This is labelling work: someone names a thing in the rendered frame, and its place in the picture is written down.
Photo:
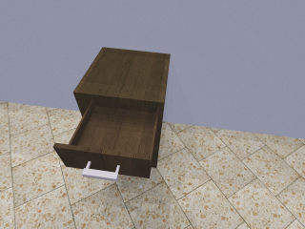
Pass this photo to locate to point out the drawer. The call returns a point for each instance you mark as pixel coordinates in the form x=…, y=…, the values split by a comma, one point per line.
x=111, y=134

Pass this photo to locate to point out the cabinet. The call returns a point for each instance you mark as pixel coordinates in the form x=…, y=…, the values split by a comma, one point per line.
x=127, y=77

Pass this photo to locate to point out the handle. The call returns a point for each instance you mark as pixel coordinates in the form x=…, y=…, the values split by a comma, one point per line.
x=99, y=174

